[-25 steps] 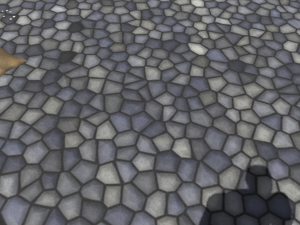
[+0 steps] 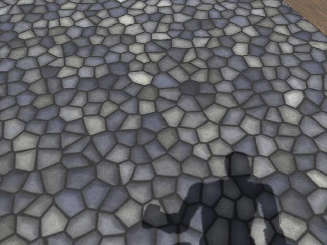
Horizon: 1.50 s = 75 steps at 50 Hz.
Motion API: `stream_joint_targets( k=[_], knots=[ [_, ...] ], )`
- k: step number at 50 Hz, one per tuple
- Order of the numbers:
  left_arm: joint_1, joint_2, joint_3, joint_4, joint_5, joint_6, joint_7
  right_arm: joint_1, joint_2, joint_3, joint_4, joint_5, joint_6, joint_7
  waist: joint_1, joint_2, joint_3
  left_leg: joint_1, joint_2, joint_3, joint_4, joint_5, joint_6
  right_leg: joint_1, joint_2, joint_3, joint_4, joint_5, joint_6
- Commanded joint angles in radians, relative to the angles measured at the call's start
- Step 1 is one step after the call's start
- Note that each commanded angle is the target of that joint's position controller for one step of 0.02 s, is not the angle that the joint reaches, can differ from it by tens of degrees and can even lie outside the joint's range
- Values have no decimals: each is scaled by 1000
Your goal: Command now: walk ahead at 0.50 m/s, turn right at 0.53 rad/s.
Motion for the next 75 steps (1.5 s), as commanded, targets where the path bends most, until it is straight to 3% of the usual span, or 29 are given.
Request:
stream_joint_targets(
  k=[1, 2, 4, 6, 8, 20, 22, 24, 25, 26, 27, 28, 29, 30, 33, 37, 42, 46, 48, 50, 51, 52, 53, 55, 57, 60, 65, 72, 75],
  knots=[
    [334, 312, 101, 28, -12, 6, 28, 4, -88, -24, -156, 19, -15, 20, 113, -278, -329, -685, -99, -140, 914, -64, -9, 774, -391, 845, -247, -77, -289],
    [335, 292, 100, 27, -36, 18, 30, -111, -155, -31, -177, 2, -28, 24, 152, -75, -280, -803, -39, -321, 930, 4, 3, 743, -375, 790, -289, -14, -273],
    [249, 189, 73, 38, -37, 13, 41, -133, -131, -23, -183, 16, -47, 25, 71, 43, -73, -760, 45, -323, 755, 139, 6, 480, -309, 559, -316, 179, -190],
    [192, 148, 58, 30, -43, -2, 47, -107, -117, -21, -179, -18, -11, 27, 10, 30, -48, -642, 71, -327, 640, 148, -20, 340, -217, 428, -340, 288, -141],
    [212, 162, 59, 35, -48, -22, 43, -100, -104, -20, -187, -27, 21, 34, -2, 8, -59, -620, 66, -307, 577, 156, -43, 305, -182, 389, -350, 354, -141],
    [391, 211, 71, 45, -30, -18, 52, -473, -112, -2, -339, -5, 14, 50, 126, -69, -15, -704, -7, -296, 85, 425, -52, 456, -158, 457, -282, 391, -66],
    [357, 227, 75, 31, -26, -19, 60, -431, -135, -6, -339, -2, 5, 48, 91, -82, -20, -598, -23, -314, 11, 382, -30, 445, -171, 490, -241, 417, -36],
    [295, 246, 78, 11, -25, -25, 56, -259, -176, -23, -291, 0, -7, 34, 8, -77, -80, -338, -71, -296, -49, 309, 3, 376, -141, 487, -102, 542, 6],
    [281, 233, 73, 9, -33, -33, 47, -123, -208, -36, -260, -8, -20, 21, -66, -17, -157, -137, -29, -326, -110, 323, 33, 309, -73, 436, 95, 507, 31],
    [298, 146, 48, -24, -43, -42, 40, 41, -285, -52, -258, -31, -25, 2, -114, 103, -321, 94, 221, -576, -143, 96, 81, 186, -6, 349, 387, 202, 53],
    [419, 93, 38, -54, -64, -37, 40, -11, -358, -68, -266, -38, -10, 3, -12, 342, -364, 220, 421, -1044, -289, 37, 183, -109, 131, 255, 594, -428, 75],
    [404, 175, 45, -14, -28, -18, 50, -78, -264, -57, -276, -19, 2, 9, 10, 170, -247, 101, 394, -1036, -288, -81, 191, -183, 25, 259, 685, -352, 66],
    [333, 183, 49, -13, -21, -12, 40, -138, -175, -36, -288, -10, 3, 13, 9, 58, -130, -27, 340, -858, -301, -45, 170, -174, -13, 246, 666, -252, 72],
    [296, 162, 45, -18, -22, -9, 31, -165, -140, -26, -282, -11, 2, 16, 19, 34, -71, -112, 286, -709, -324, 95, 149, -151, -43, 233, 625, -199, 83],
    [280, 138, 41, -27, -7, 22, 6, -130, -134, -22, -245, -1, -21, 17, 37, 118, -50, -188, 215, -481, -358, 368, 123, -108, -76, 203, 587, -152, 107],
    [181, 108, 28, -65, -6, 27, -8, -74, -143, -28, -205, 5, -46, 32, 32, 96, -35, -166, 213, -376, -404, 487, 159, -194, -78, 217, 509, -60, 123],
    [5, 73, 0, -113, -6, 13, -19, -39, -149, -29, -162, 8, -41, 40, 4, 96, 3, -174, 165, -237, -425, 548, 144, -140, -74, 137, 184, 90, 137],
    [-77, 82, -9, -138, -4, 5, -17, 39, -181, -36, -112, 10, -27, 36, -15, 100, 16, -97, 206, -234, -389, 630, 138, -68, -71, 70, 37, 41, 102],
    [-51, 96, -6, -130, 3, -3, -7, 47, -198, -39, -93, 10, -14, 32, 5, 104, 0, -43, 219, -226, -304, 803, 131, -2, -44, 46, -14, -36, 69],
    [176, 122, 12, -47, 17, -22, 9, 49, -187, -32, -80, 16, -3, 30, 107, 58, -129, -85, 166, -165, -9, 957, 100, 303, 8, 29, -118, -12, 26],
    [352, 190, 34, -6, 34, -30, 23, 35, -149, -18, -114, 18, -4, 31, 177, -29, -253, -266, 126, -142, 258, 678, 76, 559, -167, 224, -135, -106, -21],
    [396, 305, 62, 2, 25, -24, 36, 109, -48, 3, -160, 32, -6, 44, 135, -287, -353, -631, -59, -135, 604, -22, 32, 802, -458, 717, -242, -134, -145],
    [369, 280, 63, -1, -20, -17, 42, 30, -164, -29, -148, 8, 3, 31, 150, -136, -309, -723, -36, -294, 699, -50, 46, 743, -437, 747, -274, -59, -140],
    [250, 169, 32, 6, -23, -26, 40, -39, -132, -24, -162, 20, -7, 39, 78, -62, -115, -715, 34, -314, 631, 97, 57, 521, -341, 481, -306, 126, -87],
    [192, 113, 16, 14, -29, -39, 40, -6, -111, -22, -135, -1, 15, 45, 17, -80, -68, -615, 62, -307, 548, 143, 38, 384, -264, 352, -364, 182, -38],
    [232, 124, 20, 48, -37, -59, 41, -26, -89, -23, -134, -12, 38, 60, 0, -68, -50, -610, 59, -287, 507, 200, 15, 346, -245, 296, -423, 227, -56],
    [305, 126, 21, 100, -39, -61, 40, -224, -80, -18, -190, -10, 40, 65, 35, -52, 21, -729, 79, -268, 318, 370, -15, 379, -224, 231, -476, 224, -57],
    [403, 146, 21, 172, -27, -58, 49, -412, -81, -5, -253, -3, 30, 62, 81, -58, 56, -690, 28, -226, 68, 431, 30, 510, -251, 187, -435, 369, -34],
    [371, 152, 19, 191, -22, -53, 60, -318, -83, -9, -223, -10, 10, 48, 31, -67, 20, -524, -41, -197, 1, 357, 73, 540, -240, 149, -264, 771, 9]
  ],
)
Keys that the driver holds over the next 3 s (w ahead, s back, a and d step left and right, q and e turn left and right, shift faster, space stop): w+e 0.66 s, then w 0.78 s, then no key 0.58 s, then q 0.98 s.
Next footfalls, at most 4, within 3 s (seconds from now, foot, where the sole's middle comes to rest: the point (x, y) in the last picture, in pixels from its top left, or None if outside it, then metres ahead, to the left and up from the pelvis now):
0.50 left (154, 239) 0.48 0.06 -0.75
1.00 right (229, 206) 0.60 -0.25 -0.75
1.54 left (215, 137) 0.95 -0.24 -0.75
1.96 right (255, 155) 0.84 -0.41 -0.75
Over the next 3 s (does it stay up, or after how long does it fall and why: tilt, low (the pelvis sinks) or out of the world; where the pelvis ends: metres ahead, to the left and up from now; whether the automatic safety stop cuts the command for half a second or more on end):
stays up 0.83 -0.32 0.03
